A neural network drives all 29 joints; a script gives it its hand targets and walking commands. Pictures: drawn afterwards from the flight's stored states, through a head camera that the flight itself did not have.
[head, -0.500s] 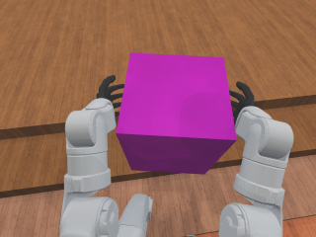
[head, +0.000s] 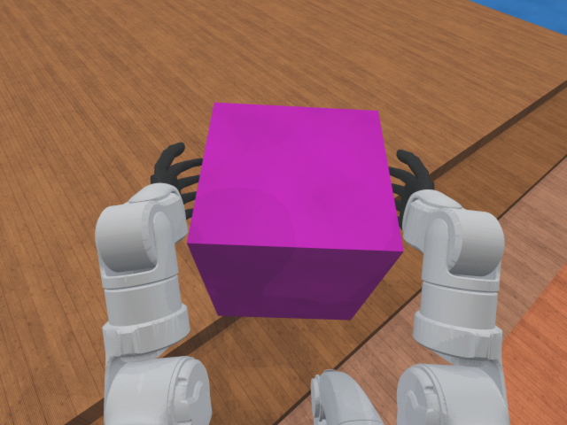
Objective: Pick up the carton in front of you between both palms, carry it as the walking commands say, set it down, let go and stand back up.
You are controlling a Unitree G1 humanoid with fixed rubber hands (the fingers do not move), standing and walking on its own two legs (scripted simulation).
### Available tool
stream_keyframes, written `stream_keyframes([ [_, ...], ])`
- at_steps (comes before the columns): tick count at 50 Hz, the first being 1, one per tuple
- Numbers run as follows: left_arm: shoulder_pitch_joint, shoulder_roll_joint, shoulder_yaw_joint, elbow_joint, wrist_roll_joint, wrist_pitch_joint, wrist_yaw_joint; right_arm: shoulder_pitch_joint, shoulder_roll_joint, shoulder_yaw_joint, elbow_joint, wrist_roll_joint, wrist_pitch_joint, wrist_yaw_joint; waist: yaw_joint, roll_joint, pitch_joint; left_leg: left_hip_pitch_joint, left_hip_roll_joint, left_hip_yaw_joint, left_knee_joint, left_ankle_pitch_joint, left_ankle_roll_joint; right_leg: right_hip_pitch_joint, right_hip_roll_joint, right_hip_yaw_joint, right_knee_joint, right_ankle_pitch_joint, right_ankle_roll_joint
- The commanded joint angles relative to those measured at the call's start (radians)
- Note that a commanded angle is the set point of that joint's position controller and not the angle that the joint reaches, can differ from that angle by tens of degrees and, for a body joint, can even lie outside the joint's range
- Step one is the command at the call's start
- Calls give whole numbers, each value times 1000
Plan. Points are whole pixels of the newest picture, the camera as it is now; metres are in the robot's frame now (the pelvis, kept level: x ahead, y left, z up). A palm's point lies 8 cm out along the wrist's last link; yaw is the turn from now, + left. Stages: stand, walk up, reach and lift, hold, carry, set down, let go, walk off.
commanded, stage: carry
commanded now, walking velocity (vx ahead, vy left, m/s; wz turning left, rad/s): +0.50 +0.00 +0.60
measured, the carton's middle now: (290, 223) +0.38 -0.01 +0.09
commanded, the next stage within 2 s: none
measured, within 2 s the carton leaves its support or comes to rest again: neither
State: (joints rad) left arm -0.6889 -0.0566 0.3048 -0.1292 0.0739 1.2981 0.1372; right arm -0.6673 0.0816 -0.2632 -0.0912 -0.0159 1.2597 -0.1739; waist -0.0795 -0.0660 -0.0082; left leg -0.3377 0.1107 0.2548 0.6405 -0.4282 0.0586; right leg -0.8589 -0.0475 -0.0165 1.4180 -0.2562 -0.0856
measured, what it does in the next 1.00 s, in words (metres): climbs, turning left: right foot, then left foot 0.10 m higher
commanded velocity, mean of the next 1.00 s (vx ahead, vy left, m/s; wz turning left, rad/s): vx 0.50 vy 0.00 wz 0.43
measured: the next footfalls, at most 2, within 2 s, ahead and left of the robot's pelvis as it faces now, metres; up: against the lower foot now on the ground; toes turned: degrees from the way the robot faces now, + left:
right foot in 0.12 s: +0.24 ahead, -0.15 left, -0.01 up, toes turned -6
left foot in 0.52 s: +0.42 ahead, +0.08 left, +0.09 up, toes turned +19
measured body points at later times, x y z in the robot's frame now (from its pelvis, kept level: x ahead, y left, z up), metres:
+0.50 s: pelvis +0.27 -0.02 +0.01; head +0.32 -0.04 +0.46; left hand +0.60 +0.19 +0.15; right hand +0.67 -0.10 +0.14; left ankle +0.36 +0.10 -0.52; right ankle +0.20 -0.15 -0.73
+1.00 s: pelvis +0.62 +0.05 +0.12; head +0.63 +0.07 +0.57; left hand +0.90 +0.34 +0.30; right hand +1.03 +0.06 +0.31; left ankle +0.41 +0.07 -0.54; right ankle +0.81 +0.04 -0.53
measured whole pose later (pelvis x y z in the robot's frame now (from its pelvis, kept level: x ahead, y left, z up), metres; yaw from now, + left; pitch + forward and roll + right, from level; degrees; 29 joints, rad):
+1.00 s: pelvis +0.62 +0.05 +0.12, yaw +23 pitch +3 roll -3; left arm -0.75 -0.09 0.28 -0.11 0.11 1.28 0.17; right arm -0.80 0.01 -0.32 -0.03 0.02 1.29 -0.17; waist 0.02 0.03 -0.02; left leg -0.18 -0.03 -0.09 0.94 -0.26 0.07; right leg -0.81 0.03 -0.18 0.94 -0.14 -0.11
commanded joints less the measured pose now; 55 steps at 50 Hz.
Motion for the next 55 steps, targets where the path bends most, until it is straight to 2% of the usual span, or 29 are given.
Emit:
stream_keyframes([
  [1, -643, -807, -642, -12, -271, -13, -55, -772, 822, 639, -133, 357, -4, 123, 4, 230, -418, 385, 186, -253, -243, 235, 96, -28, -30, -25, -291, 53, 5],
  [6, -629, -778, -589, 81, -234, 16, -48, -776, 786, 599, -21, 345, 42, 140, 3, 255, -376, 388, 171, -221, -264, 441, 118, 148, 12, -144, -660, 81, -1],
  [8, -648, -788, -568, 143, -227, 16, -41, -801, 812, 583, 21, 339, 48, 146, 4, 169, -382, 438, 86, -186, -94, 924, 116, 295, 140, -262, -804, 17, 6],
  [9, -599, -796, -556, 193, -210, 13, -41, -748, 805, 557, 86, 333, 50, 145, 48, 145, -438, 388, 55, -170, 76, 1104, 78, 504, 142, -247, -971, 284, 17],
  [10, -570, -809, -530, 219, -191, 13, -48, -741, 795, 556, 112, 324, 45, 143, 121, 219, -513, 322, 32, -114, 308, 920, 21, 752, 62, -195, -1198, 478, 23],
  [11, -564, -816, -517, 219, -193, 10, -53, -763, 802, 540, 132, 305, 36, 144, 135, 171, -509, -38, 20, -146, 484, 323, -13, 1089, -128, -58, -1091, 639, 28],
  [12, -610, -791, -516, 212, -206, 1, -50, -735, 837, 523, 163, 305, 40, 143, 141, -178, -587, -508, -96, -190, 794, -164, -40, 1498, -407, 283, -788, 1450, -105],
  [13, -618, -802, -531, 178, -221, -15, -49, -716, 880, 519, 166, 300, 34, 145, 205, -200, -713, -589, -99, -249, 1043, -76, -22, 1472, -423, 387, -883, 1103, -222],
  [14, -668, -846, -545, 111, -240, -34, -57, -768, 930, 552, 137, 310, 28, 148, 199, -114, -652, -668, -80, -281, 1190, -40, -9, 1371, -403, 378, -943, 726, -222],
  [18, -856, -980, -672, -115, -363, -84, -94, -860, 990, 623, -33, 308, -19, 128, 128, -68, -448, -815, -42, -295, 1332, 2, 55, 1109, -345, 184, -1062, -28, -71],
  [20, -844, -962, -706, -167, -394, -93, -102, -843, 952, 646, -112, 296, -32, 103, 106, -69, -401, -858, -27, -289, 1310, -18, 51, 1033, -344, 111, -1113, -125, -56],
  [25, -701, -828, -722, -176, -405, -80, -93, -725, 787, 661, -194, 264, -23, 57, 91, -95, -373, -580, -31, -109, 731, 35, 58, 893, -225, -200, -1188, 370, -57],
  [28, -656, -811, -703, -167, -384, -59, -94, -657, 792, 666, -139, 256, -16, 60, -6, -111, -589, -186, -211, -6, 386, 52, 137, 1079, -214, -260, -773, 1593, 5],
  [29, -644, -795, -691, -176, -365, -61, -93, -646, 826, 678, -134, 280, -19, 68, -59, -115, -702, -46, -221, -38, 57, 236, 124, 1158, -190, -267, -452, 1633, 53],
  [30, -598, -804, -685, -165, -331, -66, -95, -632, 858, 693, -151, 293, -21, 81, -105, -117, -700, 225, -181, -121, -286, 468, 103, 951, -181, -203, -254, 1021, 84],
  [31, -603, -832, -681, -147, -305, -71, -100, -645, 902, 722, -135, 320, -27, 95, -18, 184, -700, 676, -12, -404, -24, 1179, 163, 425, -69, -67, -7, -106, 127],
  [32, -582, -812, -668, -139, -302, -70, -105, -668, 898, 747, -157, 340, -40, 100, -65, 323, -863, 937, 102, -818, 53, 1563, 386, 107, 105, 44, 349, -238, 156],
  [33, -585, -812, -653, -148, -276, -78, -101, -720, 907, 764, -194, 353, -44, 112, -118, 190, -850, 941, 135, -935, -44, 1187, 436, -79, 118, 121, 526, -214, 115],
  [34, -645, -827, -649, -179, -261, -79, -97, -801, 942, 783, -234, 389, -52, 122, -122, 112, -708, 882, 97, -843, -39, 1040, 366, -190, 77, 109, 511, -272, 94],
  [38, -608, -760, -622, -159, -206, -90, -63, -881, 963, 826, -292, 504, -57, 157, -65, 25, -535, 754, 86, -677, -96, 879, 243, -311, 30, 64, 290, -299, 51],
  [42, -574, -663, -585, -134, -137, -72, -20, -842, 869, 750, -206, 510, -29, 170, -39, 157, -499, 651, 54, -521, -207, 943, 205, -277, 2, -54, 69, -287, 37],
  [44, -611, -649, -594, -115, -158, -45, -17, -789, 841, 688, -109, 463, -4, 171, 17, 159, -402, 349, 13, -408, -339, 975, 177, 37, 12, -108, -293, -146, 22],
  [46, -634, -661, -611, -61, -188, -12, -24, -741, 825, 639, -22, 410, 25, 162, 108, 247, -499, 151, 11, -305, -214, 1426, 130, 532, 133, -231, -459, 34, 4],
  [47, -651, -694, -625, -44, -220, -3, -36, -739, 808, 613, -5, 378, 35, 156, 201, 247, -566, 120, 12, -261, -6, 1459, 92, 744, 152, -219, -593, 102, 11],
  [48, -664, -716, -629, -22, -245, 5, -50, -713, 787, 577, 36, 332, 45, 148, 260, 171, -616, 31, -32, -238, 237, 1228, 51, 942, 157, -145, -749, 123, 7],
  [49, -717, -746, -642, -17, -279, 4, -64, -709, 788, 533, 37, 284, 48, 142, 221, -132, -639, -227, -230, -245, 685, 425, -7, 1062, -125, 415, -953, 155, -154],
  [50, -674, -785, -653, 57, -326, 10, -74, -670, 739, 491, 53, 253, 66, 132, 185, -228, -766, -229, -284, -377, 1055, 151, -11, 1057, -286, 798, -1011, 360, -263],
  [53, -892, -972, -716, 9, -462, -4, -109, -703, 726, 406, 60, 136, 55, 112, 160, 107, -575, -405, -151, -377, 1093, 118, 31, 849, -211, 587, -917, 130, -222],
  [55, -1014, -1060, -758, -5, -536, -27, -131, -746, 755, 383, 73, 96, 35, 112, 136, 95, -523, -435, -115, -356, 1011, 78, 42, 794, -191, 502, -976, 31, -195],
])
